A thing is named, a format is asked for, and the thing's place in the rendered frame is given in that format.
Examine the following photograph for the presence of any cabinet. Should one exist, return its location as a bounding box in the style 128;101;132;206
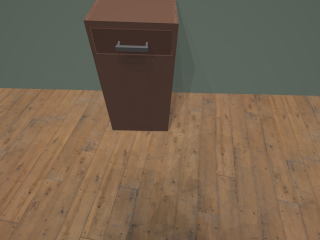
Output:
83;0;179;132

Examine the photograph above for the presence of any handle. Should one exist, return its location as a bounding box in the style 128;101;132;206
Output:
115;41;148;52

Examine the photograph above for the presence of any drawer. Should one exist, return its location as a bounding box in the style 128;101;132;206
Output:
91;27;173;55

